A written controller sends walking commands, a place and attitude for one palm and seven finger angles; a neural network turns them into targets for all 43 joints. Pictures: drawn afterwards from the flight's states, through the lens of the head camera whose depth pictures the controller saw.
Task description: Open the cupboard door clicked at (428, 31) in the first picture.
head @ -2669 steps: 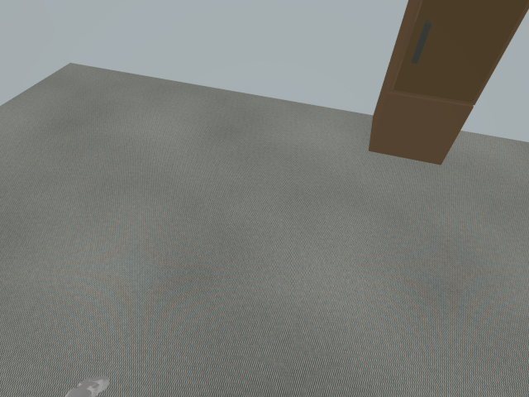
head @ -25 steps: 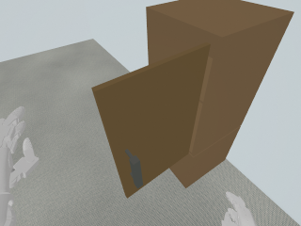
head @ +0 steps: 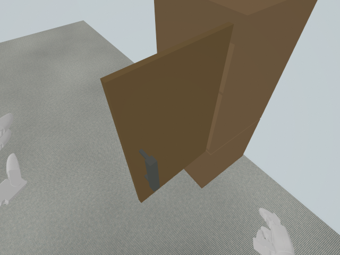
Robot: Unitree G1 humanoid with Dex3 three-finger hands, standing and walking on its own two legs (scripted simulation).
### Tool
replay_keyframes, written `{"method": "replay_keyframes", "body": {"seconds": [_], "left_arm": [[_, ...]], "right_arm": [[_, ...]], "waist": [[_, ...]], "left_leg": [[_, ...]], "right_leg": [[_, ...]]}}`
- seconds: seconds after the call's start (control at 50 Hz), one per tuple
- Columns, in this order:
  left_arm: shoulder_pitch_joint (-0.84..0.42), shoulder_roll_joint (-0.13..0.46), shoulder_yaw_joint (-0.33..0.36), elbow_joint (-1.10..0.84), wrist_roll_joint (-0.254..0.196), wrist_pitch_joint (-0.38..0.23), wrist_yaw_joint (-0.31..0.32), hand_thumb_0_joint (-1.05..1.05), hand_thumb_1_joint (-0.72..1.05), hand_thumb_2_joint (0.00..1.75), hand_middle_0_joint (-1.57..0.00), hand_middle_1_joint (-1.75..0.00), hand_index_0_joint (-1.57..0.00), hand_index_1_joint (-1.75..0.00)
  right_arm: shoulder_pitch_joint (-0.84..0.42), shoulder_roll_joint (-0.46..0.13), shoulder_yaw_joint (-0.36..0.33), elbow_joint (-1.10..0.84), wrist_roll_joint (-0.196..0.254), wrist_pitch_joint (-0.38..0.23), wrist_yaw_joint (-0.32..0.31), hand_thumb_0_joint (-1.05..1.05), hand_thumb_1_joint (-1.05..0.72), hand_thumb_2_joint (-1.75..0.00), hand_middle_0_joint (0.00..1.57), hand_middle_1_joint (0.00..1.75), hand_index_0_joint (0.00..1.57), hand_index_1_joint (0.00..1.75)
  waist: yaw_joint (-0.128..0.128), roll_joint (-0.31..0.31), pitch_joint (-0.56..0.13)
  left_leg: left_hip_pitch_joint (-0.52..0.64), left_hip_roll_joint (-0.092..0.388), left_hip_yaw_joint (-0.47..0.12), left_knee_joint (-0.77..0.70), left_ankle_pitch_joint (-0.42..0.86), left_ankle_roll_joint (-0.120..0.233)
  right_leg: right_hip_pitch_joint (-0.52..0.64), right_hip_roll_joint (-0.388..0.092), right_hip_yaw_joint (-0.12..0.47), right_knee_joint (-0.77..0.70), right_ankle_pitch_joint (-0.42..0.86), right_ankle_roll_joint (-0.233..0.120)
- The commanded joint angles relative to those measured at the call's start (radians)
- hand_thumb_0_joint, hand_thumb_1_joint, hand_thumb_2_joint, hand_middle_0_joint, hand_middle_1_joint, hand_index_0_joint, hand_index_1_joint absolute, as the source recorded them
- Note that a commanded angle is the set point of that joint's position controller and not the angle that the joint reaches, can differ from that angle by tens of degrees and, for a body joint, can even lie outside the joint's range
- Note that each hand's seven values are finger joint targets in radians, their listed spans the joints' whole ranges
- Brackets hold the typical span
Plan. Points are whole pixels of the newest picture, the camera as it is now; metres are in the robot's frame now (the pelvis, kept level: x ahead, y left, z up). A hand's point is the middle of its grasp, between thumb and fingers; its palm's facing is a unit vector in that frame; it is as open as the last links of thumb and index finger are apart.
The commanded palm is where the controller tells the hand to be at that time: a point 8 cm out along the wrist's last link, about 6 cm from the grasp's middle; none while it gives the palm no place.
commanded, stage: step back with the hand held close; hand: left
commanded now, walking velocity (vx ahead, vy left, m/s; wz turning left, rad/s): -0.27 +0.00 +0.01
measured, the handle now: (148, 170) +0.37 +0.10 -0.10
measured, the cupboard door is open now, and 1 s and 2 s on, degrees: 93 93 93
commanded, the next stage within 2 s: stop stepping back and stand still in 0.80 s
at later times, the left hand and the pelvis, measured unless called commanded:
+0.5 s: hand out of the picture +0.10 +0.28 +0.16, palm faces +0.53 -0.72 -0.44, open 7.4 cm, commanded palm +0.04 +0.32 +0.17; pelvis -0.08 +0.01 -0.02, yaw +5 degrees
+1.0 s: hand out of the picture +0.06 +0.23 +0.17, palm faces +0.33 -0.81 -0.49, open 7.4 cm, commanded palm -0.01 +0.28 +0.17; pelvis -0.16 -0.02 -0.01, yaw -1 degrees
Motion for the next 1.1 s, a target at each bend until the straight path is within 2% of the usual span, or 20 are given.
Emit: {"method": "replay_keyframes", "body": {"seconds": [0.0, 0.12, 0.3, 0.36, 0.42, 0.48, 0.52, 0.54, 0.6, 0.72, 0.78, 0.82, 0.86, 0.9, 0.94, 0.96, 0.98, 1.02, 1.06, 1.08], "left_arm": [[-0.034, 0.148, 0.124, -0.16, 0.002, -0.06, 0.035, 0.0, 0.9, 0.9, -0.2, -0.3, -0.2, -0.3], [-0.073, 0.153, 0.133, -0.208, 0.038, -0.091, 0.044, 0.0, 0.9, 0.9, -0.2, -0.3, -0.2, -0.3], [-0.051, 0.182, 0.203, -0.245, 0.056, -0.135, 0.046, 0.0, 0.9, 0.9, -0.2, -0.3, -0.2, -0.3], [-0.096, 0.162, 0.159, -0.238, 0.039, -0.132, 0.048, 0.0, 0.9, 0.9, -0.2, -0.3, -0.2, -0.3], [-0.15, 0.153, 0.114, -0.217, 0.021, -0.124, 0.062, 0.0, 0.9, 0.9, -0.2, -0.3, -0.2, -0.3], [-0.154, 0.17, 0.129, -0.219, 0.017, -0.124, 0.065, 0.0, 0.9, 0.9, -0.2, -0.3, -0.2, -0.3], [-0.13, 0.175, 0.178, -0.25, 0.038, -0.133, 0.061, 0.0, 0.9, 0.9, -0.2, -0.3, -0.2, -0.3], [-0.146, 0.175, 0.183, -0.282, 0.048, -0.133, 0.056, 0.0, 0.9, 0.9, -0.2, -0.3, -0.2, -0.3], [-0.098, 0.22, 0.229, -0.314, 0.034, -0.138, 0.05, 0.0, 0.9, 0.9, -0.2, -0.3, -0.2, -0.3], [-0.069, 0.132, 0.123, -0.294, -0.017, -0.116, 0.046, 0.0, 0.9, 0.9, -0.2, -0.3, -0.2, -0.3], [-0.145, 0.184, 0.127, -0.29, -0.011, -0.143, 0.033, 0.0, 0.9, 0.9, -0.2, -0.3, -0.2, -0.3], [-0.193, 0.259, 0.167, -0.289, -0.011, -0.149, 0.039, 0.0, 0.9, 0.9, -0.2, -0.3, -0.2, -0.3], [-0.194, 0.282, 0.204, -0.243, -0.001, -0.154, 0.039, 0.0, 0.9, 0.9, -0.2, -0.3, -0.2, -0.3], [-0.131, 0.3, 0.233, -0.223, -0.021, -0.122, 0.027, 0.0, 0.9, 0.9, -0.2, -0.3, -0.2, -0.3], [-0.003, 0.242, 0.213, -0.248, -0.031, -0.089, 0.016, 0.0, 0.9, 0.9, -0.2, -0.3, -0.2, -0.3], [0.024, 0.227, 0.203, -0.277, -0.038, -0.085, 0.01, 0.0, 0.9, 0.9, -0.2, -0.3, -0.2, -0.3], [0.033, 0.204, 0.188, -0.261, -0.045, -0.086, 0.006, 0.0, 0.9, 0.9, -0.2, -0.3, -0.2, -0.3], [0.082, 0.212, 0.221, -0.227, -0.036, -0.063, 0.024, 0.0, 0.9, 0.9, -0.2, -0.3, -0.2, -0.3], [0.117, 0.176, 0.19, -0.173, -0.032, -0.058, 0.027, 0.0, 0.9, 0.9, -0.2, -0.3, -0.2, -0.3], [0.136, 0.19, 0.185, -0.174, -0.029, -0.058, 0.027, 0.0, 0.9, 0.9, -0.2, -0.3, -0.2, -0.3]], "right_arm": [[-0.102, -0.126, -0.038, -0.166, 0.002, -0.059, -0.014, 0.0, -0.9, -0.9, 0.2, 0.3, 0.2, 0.3], [-0.088, -0.141, -0.034, -0.184, -0.002, -0.079, -0.012, 0.0, -0.9, -0.9, 0.2, 0.3, 0.2, 0.3], [-0.059, -0.139, -0.047, -0.181, -0.012, -0.129, -0.003, 0.0, -0.9, -0.9, 0.2, 0.3, 0.2, 0.3], [-0.029, -0.128, -0.047, -0.151, -0.012, -0.13, 0.006, 0.0, -0.9, -0.9, 0.2, 0.3, 0.2, 0.3], [-0.019, -0.11, -0.042, -0.104, -0.01, -0.122, 0.007, 0.0, -0.9, -0.9, 0.2, 0.3, 0.2, 0.3], [-0.044, -0.128, -0.04, -0.117, -0.003, -0.119, -0.005, 0.0, -0.9, -0.9, 0.2, 0.3, 0.2, 0.3], [-0.084, -0.148, -0.043, -0.143, -0.008, -0.131, -0.013, 0.0, -0.9, -0.9, 0.2, 0.3, 0.2, 0.3], [-0.094, -0.129, -0.045, -0.151, -0.016, -0.136, -0.009, 0.0, -0.9, -0.9, 0.2, 0.3, 0.2, 0.3], [-0.086, -0.114, -0.068, -0.133, -0.018, -0.164, 0.014, 0.0, -0.9, -0.9, 0.2, 0.3, 0.2, 0.3], [-0.056, -0.097, -0.042, -0.059, -0.034, -0.185, 0.038, 0.0, -0.9, -0.9, 0.2, 0.3, 0.2, 0.3], [-0.037, -0.097, -0.046, -0.03, -0.034, -0.164, 0.042, 0.0, -0.9, -0.9, 0.2, 0.3, 0.2, 0.3], [-0.08, -0.074, -0.029, -0.046, -0.023, -0.144, 0.025, 0.0, -0.9, -0.9, 0.2, 0.3, 0.2, 0.3], [-0.137, -0.069, -0.017, -0.09, -0.015, -0.157, 0.009, 0.0, -0.9, -0.9, 0.2, 0.3, 0.2, 0.3], [-0.141, -0.096, -0.035, -0.119, 0.009, -0.151, -0.006, 0.0, -0.9, -0.9, 0.2, 0.3, 0.2, 0.3], [-0.102, -0.09, -0.029, -0.128, 0.006, -0.136, -0.004, 0.0, -0.9, -0.9, 0.2, 0.3, 0.2, 0.3], [-0.086, -0.099, -0.025, -0.121, 0.002, -0.138, 0.008, 0.0, -0.9, -0.9, 0.2, 0.3, 0.2, 0.3], [-0.088, -0.109, -0.024, -0.121, -0.006, -0.147, 0.02, 0.0, -0.9, -0.9, 0.2, 0.3, 0.2, 0.3], [-0.113, -0.105, -0.013, -0.127, -0.02, -0.146, 0.015, 0.0, -0.9, -0.9, 0.2, 0.3, 0.2, 0.3], [-0.086, -0.102, -0.026, -0.13, -0.017, -0.128, 0.01, 0.0, -0.9, -0.9, 0.2, 0.3, 0.2, 0.3], [-0.06, -0.095, -0.033, -0.127, -0.009, -0.119, 0.01, 0.0, -0.9, -0.9, 0.2, 0.3, 0.2, 0.3]], "waist": [[0.0, 0.014, -0.117], [-0.002, 0.055, -0.064], [-0.001, 0.071, -0.109], [-0.021, -0.083, -0.054], [-0.038, -0.152, -0.062], [-0.033, -0.001, -0.046], [-0.005, 0.277, -0.084], [0.007, 0.292, -0.124], [0.01, 0.126, -0.208], [-0.005, 0.222, -0.199], [-0.006, 0.078, -0.264], [-0.008, -0.134, -0.27], [0.007, -0.181, -0.251], [-0.018, -0.257, -0.286], [-0.02, 0.041, -0.378], [-0.014, 0.204, -0.351], [-0.002, 0.244, -0.247], [0.008, 0.27, -0.068], [-0.003, 0.21, -0.028], [-0.019, 0.018, -0.037]], "left_leg": [[-0.1, 0.067, -0.078, -0.109, 0.053, 0.013], [-0.375, 0.099, -0.139, -0.192, -0.356, 0.063], [-0.496, 0.095, -0.155, -0.112, -0.476, 0.084], [-0.253, 0.012, -0.071, 0.118, -0.349, 0.023], [0.031, -0.017, -0.027, 0.246, -0.187, -0.016], [-0.112, 0.052, -0.132, -0.004, -0.305, 0.014], [-0.505, 0.25, -0.374, -0.339, -0.611, 0.104], [-0.57, 0.318, -0.437, -0.401, -0.607, 0.142], [-0.311, 0.32, -0.347, -0.273, -0.332, 0.153], [0.024, 0.246, -0.187, -0.278, -0.06, 0.051], [0.229, 0.197, -0.082, -0.01, 0.349, -0.015], [0.176, 0.095, -0.003, 0.177, 0.177, -0.031], [0.061, 0.023, 0.066, 0.191, 0.053, -0.026], [0.153, -0.022, 0.11, 0.13, 0.221, -0.002], [0.365, 0.056, -0.003, 0.069, 0.626, 0.052], [0.332, 0.145, -0.118, -0.056, 0.563, 0.083], [0.16, 0.225, -0.219, -0.213, 0.142, 0.097], [-0.231, 0.195, -0.213, -0.409, -0.467, 0.034], [-0.279, 0.092, -0.053, -0.264, -0.415, -0.04], [-0.159, 0.011, 0.038, 0.023, -0.27, -0.058]], "right_leg": [[0.109, -0.02, 0.035, -0.029, 0.071, -0.005], [0.221, 0.012, 0.051, 0.04, -0.12, 0.005], [0.274, 0.038, 0.137, 0.136, -0.045, -0.008], [-0.071, -0.071, 0.263, -0.084, -0.253, -0.063], [-0.348, -0.138, 0.222, -0.184, -0.312, -0.083], [-0.236, -0.024, 0.113, -0.047, -0.319, -0.022], [0.157, 0.12, 0.034, 0.396, -0.165, 0.019], [0.239, 0.146, 0.038, 0.607, -0.172, 0.018], [0.078, 0.128, 0.09, 0.694, -0.294, 0.002], [-0.013, 0.1, 0.006, 0.171, -0.399, -0.037], [-0.063, -0.011, 0.118, -0.189, -0.101, -0.076], [-0.078, -0.168, 0.221, -0.134, 0.422, -0.083], [0.023, -0.169, 0.151, -0.056, 0.799, -0.021], [0.048, -0.098, 0.024, 0.091, 1.123, 0.109], [-0.034, 0.022, -0.028, 0.238, 0.567, 0.068], [-0.072, 0.084, -0.024, 0.306, -0.074, 0.032], [-0.065, 0.104, 0.008, 0.352, -0.452, 0.007], [0.106, 0.116, -0.056, 0.242, -0.475, -0.047], [0.149, 0.106, -0.085, 0.006, -0.408, -0.063], [-0.03, -0.019, 0.045, -0.17, -0.454, -0.093]]}}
